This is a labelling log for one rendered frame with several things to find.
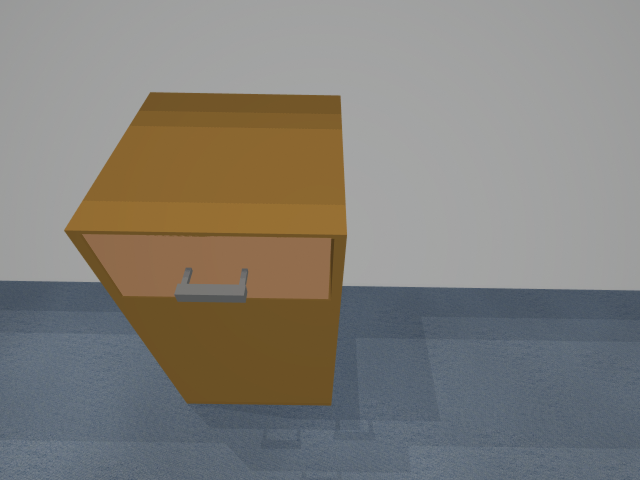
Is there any drawer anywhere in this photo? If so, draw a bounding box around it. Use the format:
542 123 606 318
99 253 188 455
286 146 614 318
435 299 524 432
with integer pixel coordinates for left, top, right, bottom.
82 234 331 299

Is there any handle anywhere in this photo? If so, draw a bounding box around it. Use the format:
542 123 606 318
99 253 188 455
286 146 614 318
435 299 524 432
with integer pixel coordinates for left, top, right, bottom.
174 268 248 303

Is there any cabinet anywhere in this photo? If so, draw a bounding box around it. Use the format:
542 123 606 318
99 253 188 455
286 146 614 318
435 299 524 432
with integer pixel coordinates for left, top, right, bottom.
64 92 347 406

